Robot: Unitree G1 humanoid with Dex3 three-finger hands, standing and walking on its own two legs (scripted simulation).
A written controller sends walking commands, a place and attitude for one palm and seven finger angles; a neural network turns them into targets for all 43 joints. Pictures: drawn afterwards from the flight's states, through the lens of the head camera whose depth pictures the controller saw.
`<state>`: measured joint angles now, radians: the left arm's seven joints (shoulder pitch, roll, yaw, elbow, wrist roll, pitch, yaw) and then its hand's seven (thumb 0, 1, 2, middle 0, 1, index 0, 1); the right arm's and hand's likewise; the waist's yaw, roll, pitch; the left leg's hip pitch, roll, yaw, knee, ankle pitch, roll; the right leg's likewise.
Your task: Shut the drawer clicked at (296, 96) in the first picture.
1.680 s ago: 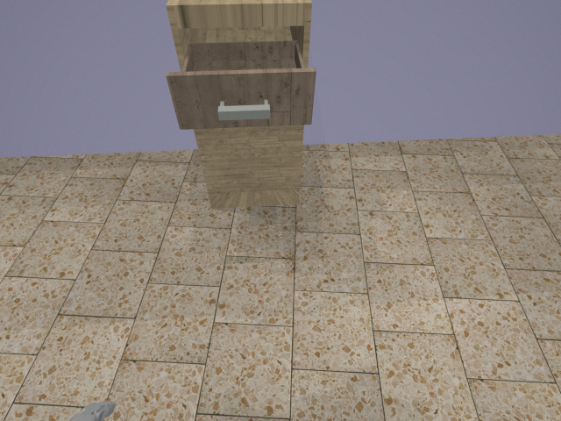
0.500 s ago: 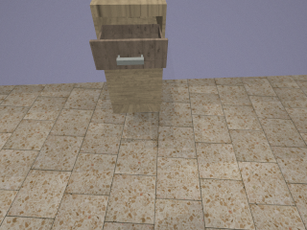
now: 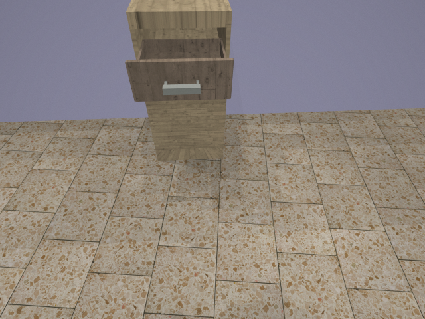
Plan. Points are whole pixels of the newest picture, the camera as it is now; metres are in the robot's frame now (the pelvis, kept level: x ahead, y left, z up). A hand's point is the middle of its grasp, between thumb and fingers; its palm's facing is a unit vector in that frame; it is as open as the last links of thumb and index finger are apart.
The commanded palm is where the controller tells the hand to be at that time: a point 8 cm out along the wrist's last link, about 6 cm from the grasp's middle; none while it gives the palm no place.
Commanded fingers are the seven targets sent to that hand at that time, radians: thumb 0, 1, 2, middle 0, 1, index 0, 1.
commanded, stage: walk to a spot facing it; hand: left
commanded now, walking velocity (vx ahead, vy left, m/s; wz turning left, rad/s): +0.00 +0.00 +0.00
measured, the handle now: (181, 86) +0.87 +0.17 -0.03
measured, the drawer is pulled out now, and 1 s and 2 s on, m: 0.29 0.29 0.29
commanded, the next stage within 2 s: turn to face it in 0.78 s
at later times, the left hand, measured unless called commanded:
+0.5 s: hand out of the picture +0.12 +0.15 -0.19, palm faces -0.16 -0.96 -0.21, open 7.4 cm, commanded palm none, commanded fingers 0.00 0.90 0.90 -0.20 -0.30 -0.20 -0.30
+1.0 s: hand (170, 282) +0.25 +0.12 -0.21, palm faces -0.15 -0.98 -0.13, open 7.4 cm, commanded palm none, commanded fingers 0.00 0.90 0.90 -0.20 -0.30 -0.20 -0.30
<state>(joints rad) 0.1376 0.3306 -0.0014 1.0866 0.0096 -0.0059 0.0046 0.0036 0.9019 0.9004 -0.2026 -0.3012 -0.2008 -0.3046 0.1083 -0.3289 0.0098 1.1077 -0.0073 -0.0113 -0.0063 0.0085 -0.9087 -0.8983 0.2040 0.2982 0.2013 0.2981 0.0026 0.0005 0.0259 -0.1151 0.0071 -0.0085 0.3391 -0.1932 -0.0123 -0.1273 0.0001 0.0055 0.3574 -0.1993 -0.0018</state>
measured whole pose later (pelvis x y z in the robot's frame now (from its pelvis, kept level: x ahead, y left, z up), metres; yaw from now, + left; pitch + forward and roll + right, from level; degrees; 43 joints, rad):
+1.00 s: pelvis +0.26 -0.04 -0.03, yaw -15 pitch -2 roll -3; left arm 0.41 0.14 0.04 1.11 0.02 -0.05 0.02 0.00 0.90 0.90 -0.20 -0.30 -0.20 -0.30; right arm 0.15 -0.14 -0.04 0.99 -0.02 -0.05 0.01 0.01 -0.91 -0.90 0.20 0.30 0.20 0.30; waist 0.03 -0.01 0.03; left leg -0.41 0.06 0.10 0.61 -0.16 0.03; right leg -0.02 0.02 -0.04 0.53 -0.44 0.00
